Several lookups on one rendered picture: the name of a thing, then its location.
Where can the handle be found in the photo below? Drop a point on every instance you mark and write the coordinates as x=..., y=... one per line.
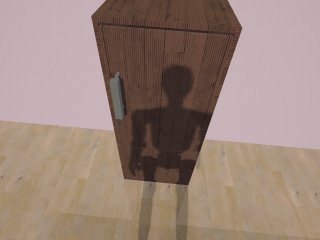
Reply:
x=116, y=94

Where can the cupboard door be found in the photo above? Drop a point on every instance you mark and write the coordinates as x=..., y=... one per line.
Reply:
x=168, y=81

